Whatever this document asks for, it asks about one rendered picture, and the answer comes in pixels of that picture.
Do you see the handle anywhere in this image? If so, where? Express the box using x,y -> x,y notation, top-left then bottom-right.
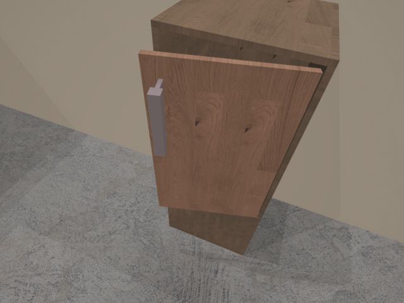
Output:
147,78 -> 167,157

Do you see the cupboard door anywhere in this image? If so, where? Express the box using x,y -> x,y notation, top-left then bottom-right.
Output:
138,50 -> 323,217

